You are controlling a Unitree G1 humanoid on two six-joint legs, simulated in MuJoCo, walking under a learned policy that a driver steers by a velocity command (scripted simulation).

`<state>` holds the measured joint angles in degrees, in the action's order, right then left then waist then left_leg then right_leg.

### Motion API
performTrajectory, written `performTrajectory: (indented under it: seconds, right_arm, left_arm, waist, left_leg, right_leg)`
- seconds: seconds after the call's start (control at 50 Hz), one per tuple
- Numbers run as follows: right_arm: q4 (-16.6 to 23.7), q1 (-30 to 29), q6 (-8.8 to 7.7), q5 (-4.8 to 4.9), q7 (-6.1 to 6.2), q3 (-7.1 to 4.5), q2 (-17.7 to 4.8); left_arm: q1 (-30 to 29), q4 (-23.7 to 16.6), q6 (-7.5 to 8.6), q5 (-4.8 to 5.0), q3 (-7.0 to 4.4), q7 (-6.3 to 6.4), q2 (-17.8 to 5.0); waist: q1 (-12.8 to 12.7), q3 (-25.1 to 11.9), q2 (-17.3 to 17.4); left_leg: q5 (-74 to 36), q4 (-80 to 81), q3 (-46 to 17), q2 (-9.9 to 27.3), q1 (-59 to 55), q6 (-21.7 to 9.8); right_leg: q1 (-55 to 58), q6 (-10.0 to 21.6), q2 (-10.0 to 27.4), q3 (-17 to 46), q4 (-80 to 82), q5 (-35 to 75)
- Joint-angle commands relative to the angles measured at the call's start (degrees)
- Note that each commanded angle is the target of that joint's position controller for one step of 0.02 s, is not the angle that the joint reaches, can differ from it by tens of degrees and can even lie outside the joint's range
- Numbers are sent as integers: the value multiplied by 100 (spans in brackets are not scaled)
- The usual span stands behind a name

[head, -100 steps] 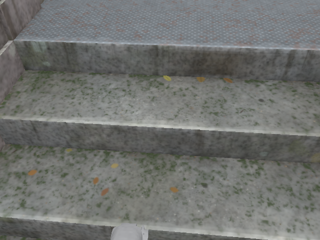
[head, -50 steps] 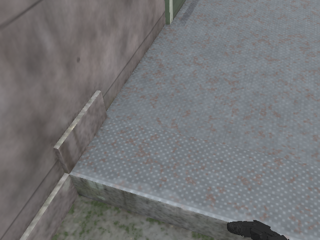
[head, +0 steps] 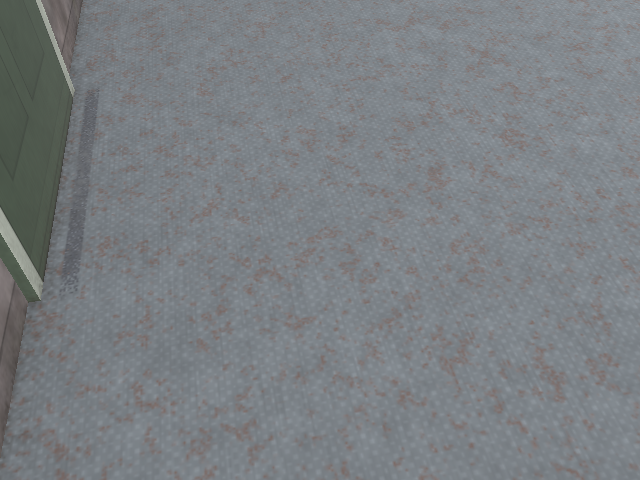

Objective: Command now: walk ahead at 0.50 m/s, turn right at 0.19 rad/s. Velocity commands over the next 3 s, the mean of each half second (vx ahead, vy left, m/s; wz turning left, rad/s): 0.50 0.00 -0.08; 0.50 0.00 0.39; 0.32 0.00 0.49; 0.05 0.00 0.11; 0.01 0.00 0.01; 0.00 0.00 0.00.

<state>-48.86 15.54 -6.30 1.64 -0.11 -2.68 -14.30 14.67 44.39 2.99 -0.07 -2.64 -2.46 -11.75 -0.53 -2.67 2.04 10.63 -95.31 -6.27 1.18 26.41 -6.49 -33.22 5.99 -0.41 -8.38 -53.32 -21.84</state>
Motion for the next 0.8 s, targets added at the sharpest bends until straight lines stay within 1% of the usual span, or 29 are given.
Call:
performTrajectory:
  seconds: [0.02,0.04,0.06,0.08,0.1,0.12,0.14,0.16,0.22,0.28,0.36,0.4,0.44,0.46,0.48,0.5,0.52,0.54,0.56,0.58,0.6,0.64,0.68,0.7,0.72,0.74,0.76,0.78,0.8]
  right_arm:
    - [801,-165,-67,-50,-125,343,752]
    - [725,-69,-35,-24,-137,383,770]
    - [698,75,4,6,-112,354,597]
    - [736,36,80,-1,-103,340,392]
    - [743,-153,134,-70,-107,253,79]
    - [906,-567,147,-132,-118,213,-97]
    - [1012,-909,136,-207,-112,195,-108]
    - [1076,-1235,121,-167,-118,195,-67]
    - [1171,-1955,143,-68,-223,198,68]
    - [1205,-2295,124,10,-308,172,85]
    - [1317,-2705,87,7,-449,146,81]
    - [1274,-2581,63,-60,-489,125,7]
    - [1169,-2060,96,-49,-461,6,-329]
    - [987,-1463,127,-44,-430,-70,-548]
    - [713,-583,142,-45,-382,-177,-783]
    - [497,319,162,-163,-287,-221,-962]
    - [496,794,141,-252,-271,-355,-1516]
    - [493,619,167,-185,-217,-267,-1082]
    - [565,208,191,-126,-162,-218,-839]
    - [674,-168,210,-119,-171,-167,-715]
    - [687,-298,204,-122,-195,-101,-536]
    - [728,-257,183,-197,-130,-76,-482]
    - [739,-134,187,-111,-45,-114,-628]
    - [765,-115,172,-124,-1,-156,-717]
    - [811,-99,172,-130,38,-193,-822]
    - [814,-5,134,-150,60,-164,-733]
    - [810,57,131,-113,69,-191,-792]
    - [787,162,118,-48,95,-224,-873]
    - [765,317,130,-9,91,-244,-960]
  left_arm:
    - [599,464,236,-93,219,-87,557]
    - [731,588,250,-106,233,-92,548]
    - [411,398,291,-74,199,-88,334]
    - [57,324,324,-19,182,-68,164]
    - [-143,230,385,1,195,-89,22]
    - [-13,288,437,4,145,-17,-202]
    - [234,431,458,25,124,77,-323]
    - [527,545,449,18,132,158,-390]
    - [1119,737,455,61,73,329,-606]
    - [1271,745,391,49,68,346,-599]
    - [1165,763,305,88,31,318,-657]
    - [1082,701,229,80,-52,302,-877]
    - [1027,677,211,86,-126,329,-1051]
    - [883,637,161,37,-173,359,-1175]
    - [673,565,114,-3,-202,360,-1237]
    - [551,383,146,-65,-163,358,-1106]
    - [1540,291,245,-178,77,218,-182]
    - [1417,328,414,-34,44,156,-494]
    - [694,44,529,179,-29,132,-820]
    - [135,-207,623,191,-3,150,-870]
    - [-164,-327,628,92,-21,194,-864]
    - [-41,-500,575,26,-27,249,-780]
    - [-72,-656,500,-18,-17,288,-698]
    - [-207,-713,445,-26,-15,302,-725]
    - [-415,-795,419,-55,10,320,-682]
    - [-729,-858,387,-100,63,313,-547]
    - [-984,-923,375,-120,112,321,-409]
    - [-1297,-1006,363,-113,130,328,-389]
    - [-1409,-1010,338,-46,114,329,-420]
  waist:
    - [229,202,-400]
    - [275,241,-291]
    - [438,256,-181]
    - [626,332,-219]
    - [624,264,-220]
    - [508,235,-485]
    - [381,170,-674]
    - [219,141,-836]
    - [-182,220,-688]
    - [-314,428,-609]
    - [-326,753,-642]
    - [-226,615,-717]
    - [50,289,-1008]
    - [319,-8,-1170]
    - [733,-450,-1124]
    - [1034,-1125,-865]
    - [450,-2104,1090]
    - [541,-2606,1053]
    - [552,-1587,875]
    - [385,-896,241]
    - [229,-476,-242]
    - [-59,-294,-93]
    - [-171,-147,-21]
    - [-187,-45,-24]
    - [-148,54,-54]
    - [-43,108,-128]
    - [38,113,-8]
    - [170,106,13]
    - [267,26,138]
  left_leg:
    - [-342,-1485,-619,-92,2292,-564]
    - [-388,-1593,-652,-225,2732,-606]
    - [-611,-810,-731,-165,2754,-537]
    - [-816,226,-578,-102,2622,-425]
    - [-1215,1006,-253,-88,2283,-283]
    - [-1546,1864,126,-99,2074,-121]
    - [-1869,2438,434,-10,2007,27]
    - [-2032,2943,680,67,2054,155]
    - [-2246,4271,684,302,2530,336]
    - [-1990,5087,665,383,2960,341]
    - [-1692,6210,898,216,2376,238]
    - [-1509,6608,1110,-36,1529,140]
    - [-1177,6763,1148,-296,862,-17]
    - [-1030,6864,1213,-435,399,-131]
    - [-1419,7176,1237,-515,-713,-310]
    - [-1616,6551,415,121,-2757,-553]
    - [-1065,6338,-2381,1706,-5321,-1755]
    - [-282,7408,-3749,1903,-5160,-1901]
    - [-148,7741,-2918,1545,-4337,-1475]
    - [-732,7896,-2188,1377,-3339,-1329]
    - [-1445,8026,-1693,1169,-2574,-1250]
    - [-1713,8250,-1407,976,-1906,-1278]
    - [-1726,8391,-1228,872,-1561,-1282]
    - [-1728,8400,-1031,784,-1292,-1166]
    - [-1788,8418,-840,656,-982,-1108]
    - [-1643,8389,-583,449,-631,-982]
    - [-1470,8340,-385,258,-354,-864]
    - [-1441,8308,-386,196,-224,-799]
    - [-1253,8260,-468,247,-395,-807]
  right_leg:
    - [1203,219,1083,2413,2974,378]
    - [1350,145,1061,2165,3067,888]
    - [1271,37,1048,1853,3258,1314]
    - [1003,-168,810,1370,3510,1372]
    - [875,-210,688,911,3828,1873]
    - [889,-177,558,725,4104,2292]
    - [1143,-135,533,663,4273,2625]
    - [1465,-36,600,748,4426,2750]
    - [2836,73,1046,1104,4645,2972]
    - [3888,192,1402,1234,4722,2720]
    - [4212,287,1429,982,4666,3317]
    - [4321,265,1387,827,4290,4749]
    - [4720,214,1426,879,3655,6412]
    - [4955,148,1399,780,3015,7145]
    - [4716,-3,1193,573,1932,7429]
    - [3116,-102,1033,696,504,6091]
    - [438,-572,-142,797,-2097,1191]
    - [-44,-468,-363,1640,-3142,-754]
    - [-483,-371,-40,1723,-3339,-396]
    - [-636,-332,216,1563,-3055,-19]
    - [-542,-362,363,1406,-2808,201]
    - [-446,-487,582,1344,-2517,340]
    - [-633,-653,712,1285,-2010,361]
    - [-673,-718,817,1256,-1519,502]
    - [-589,-814,791,1139,-981,790]
    - [-269,-872,672,1059,-215,1311]
    - [160,-913,533,982,451,1781]
    - [470,-972,343,932,980,2178]
    - [613,-1019,205,932,1335,2422]
